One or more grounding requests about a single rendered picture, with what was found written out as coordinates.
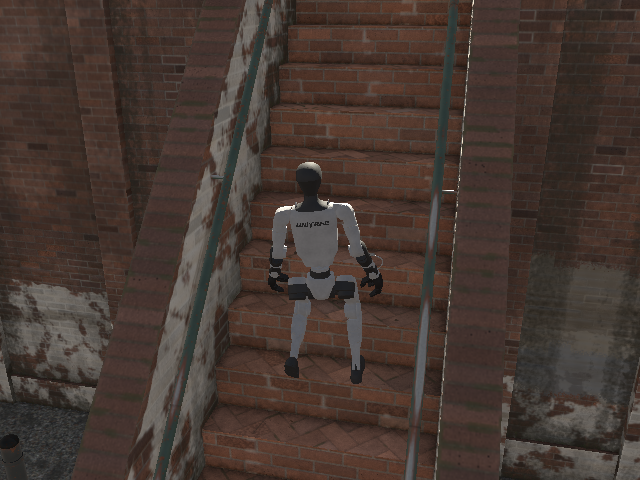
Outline stairs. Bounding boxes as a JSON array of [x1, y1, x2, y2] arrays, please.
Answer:
[[197, 0, 472, 480]]

